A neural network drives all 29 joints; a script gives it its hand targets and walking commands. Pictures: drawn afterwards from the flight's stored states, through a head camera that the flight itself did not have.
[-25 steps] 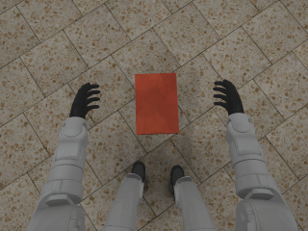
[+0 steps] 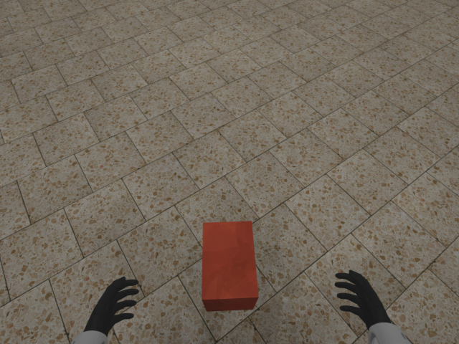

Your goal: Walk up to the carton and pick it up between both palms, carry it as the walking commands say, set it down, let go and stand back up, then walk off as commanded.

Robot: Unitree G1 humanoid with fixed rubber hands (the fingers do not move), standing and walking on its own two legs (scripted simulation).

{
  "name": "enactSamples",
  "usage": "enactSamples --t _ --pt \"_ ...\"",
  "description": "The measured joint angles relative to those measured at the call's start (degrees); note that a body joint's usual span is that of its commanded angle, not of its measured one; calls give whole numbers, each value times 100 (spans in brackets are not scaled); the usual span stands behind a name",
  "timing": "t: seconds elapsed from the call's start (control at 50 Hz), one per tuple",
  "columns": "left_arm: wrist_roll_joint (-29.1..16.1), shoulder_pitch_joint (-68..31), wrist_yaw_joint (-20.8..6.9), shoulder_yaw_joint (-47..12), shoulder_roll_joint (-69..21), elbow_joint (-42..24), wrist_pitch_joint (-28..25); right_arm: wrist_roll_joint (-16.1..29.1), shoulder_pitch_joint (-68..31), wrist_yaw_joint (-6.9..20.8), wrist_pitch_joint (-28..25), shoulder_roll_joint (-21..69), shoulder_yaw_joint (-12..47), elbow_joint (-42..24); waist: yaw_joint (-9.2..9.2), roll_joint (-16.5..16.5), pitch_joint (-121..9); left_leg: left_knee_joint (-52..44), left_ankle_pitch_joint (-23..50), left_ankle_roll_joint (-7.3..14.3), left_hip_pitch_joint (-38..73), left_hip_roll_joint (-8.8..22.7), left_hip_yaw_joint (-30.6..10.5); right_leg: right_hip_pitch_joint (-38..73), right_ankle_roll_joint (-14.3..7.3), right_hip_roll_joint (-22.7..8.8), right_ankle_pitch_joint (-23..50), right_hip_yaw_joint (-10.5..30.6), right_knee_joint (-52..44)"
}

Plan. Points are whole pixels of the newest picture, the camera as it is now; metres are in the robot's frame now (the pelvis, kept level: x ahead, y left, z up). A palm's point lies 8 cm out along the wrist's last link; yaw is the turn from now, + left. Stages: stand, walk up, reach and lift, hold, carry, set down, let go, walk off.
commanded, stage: let go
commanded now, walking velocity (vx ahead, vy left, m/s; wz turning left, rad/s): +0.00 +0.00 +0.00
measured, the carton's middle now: (228, 267) +0.42 +0.02 -0.65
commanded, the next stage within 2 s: stand in 0.44 s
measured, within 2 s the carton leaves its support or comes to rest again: neither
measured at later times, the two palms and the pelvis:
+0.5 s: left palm (89, 331) +0.16 +0.25 -0.07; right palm (383, 331) +0.16 -0.24 -0.07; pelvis +0.00 +0.00 +0.00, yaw +0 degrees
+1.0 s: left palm (63, 343) +0.14 +0.30 -0.10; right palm out of the picture +0.13 -0.28 -0.09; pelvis +0.01 +0.01 +0.00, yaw -1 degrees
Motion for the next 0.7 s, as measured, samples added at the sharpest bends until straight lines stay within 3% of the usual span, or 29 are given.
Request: enactSamples --t 0.2,0.44,0.54,0.7 --pt "-31 107 -103 -70 177 -44 506 59 334 126 521 -19 141 -195 -116 -50 320 -34 -162 -16 1108 22 11 1107 -41 -1 -165 -44 -28" --pt "40 6 4 -71 107 -62 944 59 217 79 726 -19 157 -121 -98 -64 350 68 -232 32 1311 -24 42 1323 2 -64 -243 -81 63" --pt "161 -37 353 -76 400 605 516 -121 70 -246 376 -270 200 697 -67 -104 -1 331 -324 34 833 1 67 882 19 -36 -282 -84 232" --pt "208 19 431 8 796 1345 161 -133 34 -350 112 -639 111 1401 -84 -145 -122 369 -369 73 676 8 119 740 47 -41 -283 -52 211"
